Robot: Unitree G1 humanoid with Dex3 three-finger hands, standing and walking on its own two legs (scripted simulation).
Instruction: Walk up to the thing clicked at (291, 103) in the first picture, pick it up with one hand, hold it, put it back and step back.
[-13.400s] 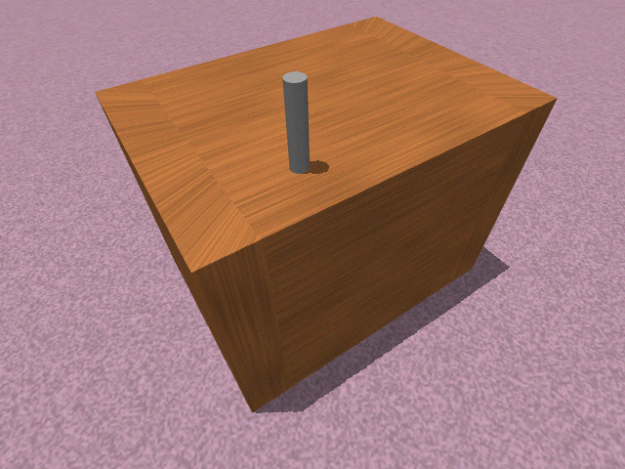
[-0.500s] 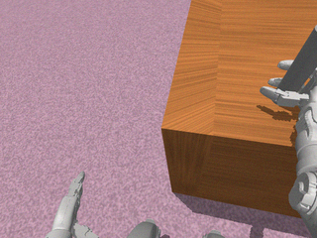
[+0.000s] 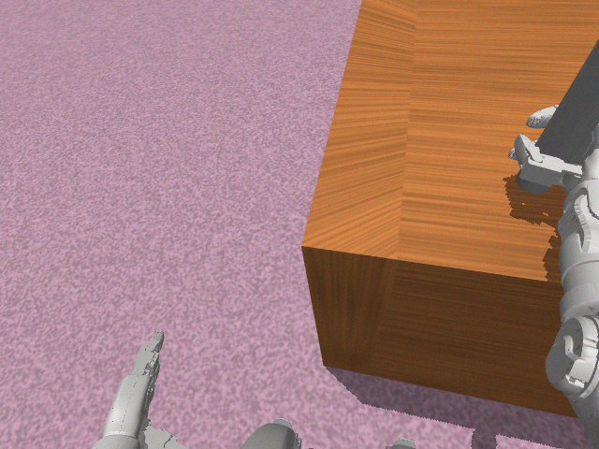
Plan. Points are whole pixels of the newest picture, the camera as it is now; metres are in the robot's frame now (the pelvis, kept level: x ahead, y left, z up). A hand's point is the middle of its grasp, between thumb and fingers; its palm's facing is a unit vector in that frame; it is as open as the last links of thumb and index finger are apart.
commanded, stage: settle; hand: right
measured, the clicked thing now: (570, 125) +0.50 -0.23 +0.15
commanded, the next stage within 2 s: lift in 0.68 s
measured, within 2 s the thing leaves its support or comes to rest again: neither
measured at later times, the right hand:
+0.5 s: hand (550, 126) +0.51 -0.21 +0.14, palm faces +0.17 +0.99 +0.01, open 5.5 cm
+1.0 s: hand (557, 112) +0.50 -0.20 +0.17, palm faces +0.16 +0.99 +0.01, open 5.5 cm
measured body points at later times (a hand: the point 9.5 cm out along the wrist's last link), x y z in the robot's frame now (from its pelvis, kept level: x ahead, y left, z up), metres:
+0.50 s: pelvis +0.01 +0.00 +0.02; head +0.08 -0.01 +0.46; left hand +0.15 +0.26 -0.03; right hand +0.49 -0.26 +0.15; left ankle +0.01 +0.14 -0.69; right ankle +0.01 -0.12 -0.69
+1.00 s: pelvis +0.01 +0.00 +0.03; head +0.07 -0.01 +0.47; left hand +0.15 +0.27 -0.03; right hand +0.49 -0.25 +0.17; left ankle +0.01 +0.14 -0.69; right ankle +0.01 -0.12 -0.69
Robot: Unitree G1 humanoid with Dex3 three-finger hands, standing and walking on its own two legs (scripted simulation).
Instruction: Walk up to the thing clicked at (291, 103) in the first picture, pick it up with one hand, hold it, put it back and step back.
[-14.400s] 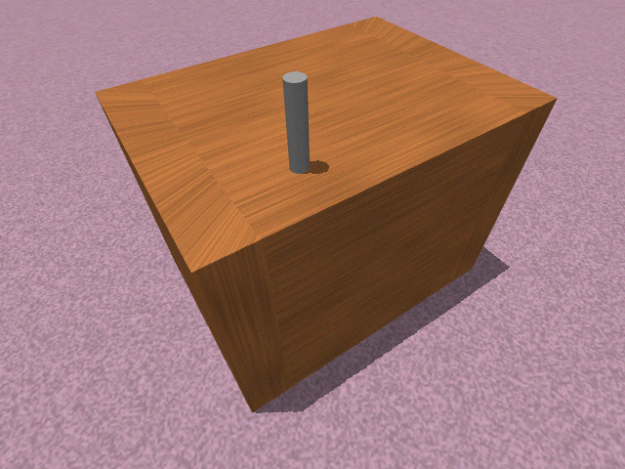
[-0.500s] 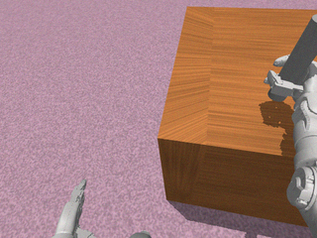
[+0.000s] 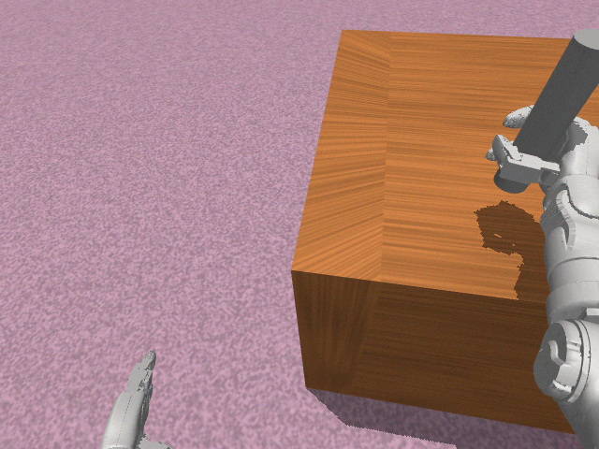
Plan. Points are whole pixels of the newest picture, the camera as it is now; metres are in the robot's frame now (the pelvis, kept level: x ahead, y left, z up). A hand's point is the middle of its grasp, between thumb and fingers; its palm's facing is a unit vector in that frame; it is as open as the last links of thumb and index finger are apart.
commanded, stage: lift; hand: right
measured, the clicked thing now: (546, 124) +0.49 -0.22 +0.18
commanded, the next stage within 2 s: hold in 1.22 s
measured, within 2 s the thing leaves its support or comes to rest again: neither
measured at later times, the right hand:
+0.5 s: hand (554, 145) +0.41 -0.20 +0.21, palm faces +0.17 +0.99 +0.00, open 5.4 cm
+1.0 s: hand (586, 165) +0.34 -0.18 +0.25, palm faces +0.17 +0.99 -0.01, open 5.4 cm
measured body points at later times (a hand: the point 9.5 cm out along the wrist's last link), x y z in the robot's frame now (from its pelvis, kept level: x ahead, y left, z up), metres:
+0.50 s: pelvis +0.00 +0.00 +0.01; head +0.00 +0.02 +0.46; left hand +0.16 +0.26 -0.05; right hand +0.40 -0.25 +0.22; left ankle +0.00 +0.14 -0.71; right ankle -0.01 -0.12 -0.71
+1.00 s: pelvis -0.02 +0.01 +0.02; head -0.05 +0.04 +0.46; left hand +0.15 +0.27 -0.05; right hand +0.33 -0.23 +0.26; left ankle +0.00 +0.14 -0.71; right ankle -0.01 -0.12 -0.71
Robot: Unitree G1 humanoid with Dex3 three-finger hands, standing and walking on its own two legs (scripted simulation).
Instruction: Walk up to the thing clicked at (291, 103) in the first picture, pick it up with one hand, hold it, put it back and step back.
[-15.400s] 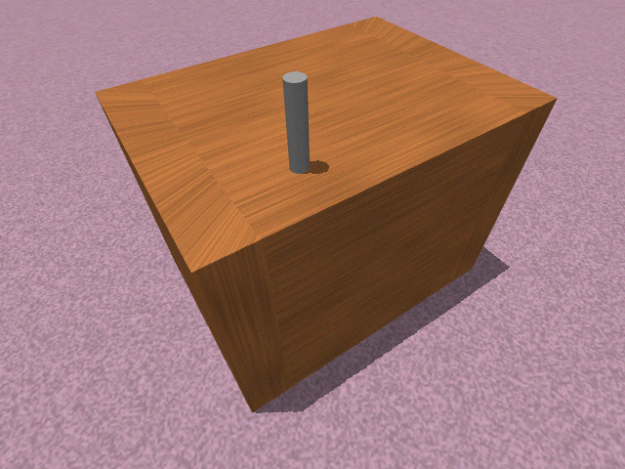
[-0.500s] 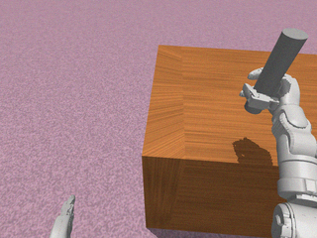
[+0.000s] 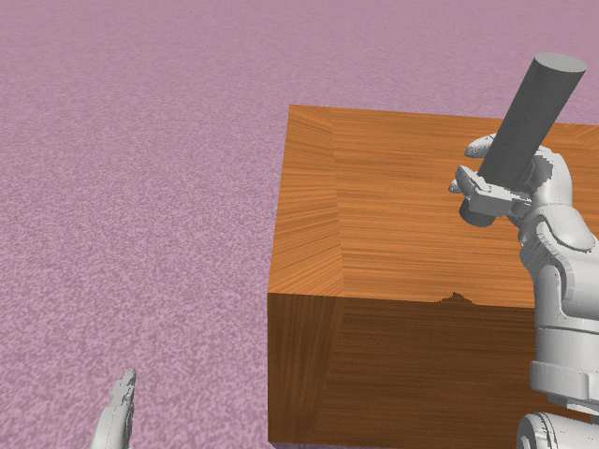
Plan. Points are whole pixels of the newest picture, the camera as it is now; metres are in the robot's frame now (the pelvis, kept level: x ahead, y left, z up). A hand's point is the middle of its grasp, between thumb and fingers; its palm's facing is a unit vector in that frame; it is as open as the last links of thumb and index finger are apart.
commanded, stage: lift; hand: right
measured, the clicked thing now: (510, 152) +0.37 -0.19 +0.28
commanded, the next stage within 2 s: hold in 0.22 s
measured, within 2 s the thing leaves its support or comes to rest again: neither
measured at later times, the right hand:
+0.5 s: hand (497, 177) +0.35 -0.18 +0.26, palm faces +0.13 +0.99 -0.01, open 5.4 cm
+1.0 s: hand (506, 173) +0.34 -0.18 +0.27, palm faces +0.13 +0.99 -0.02, open 5.4 cm
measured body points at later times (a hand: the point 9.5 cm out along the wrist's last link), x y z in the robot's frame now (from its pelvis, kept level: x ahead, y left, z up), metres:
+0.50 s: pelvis +0.00 +0.00 +0.00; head -0.04 +0.03 +0.45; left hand +0.17 +0.26 -0.07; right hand +0.33 -0.23 +0.26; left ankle +0.01 +0.13 -0.73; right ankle +0.02 -0.14 -0.73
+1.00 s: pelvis +0.01 +0.00 +0.00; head -0.04 +0.03 +0.45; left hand +0.18 +0.26 -0.07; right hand +0.33 -0.23 +0.27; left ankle +0.01 +0.13 -0.73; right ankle +0.02 -0.14 -0.73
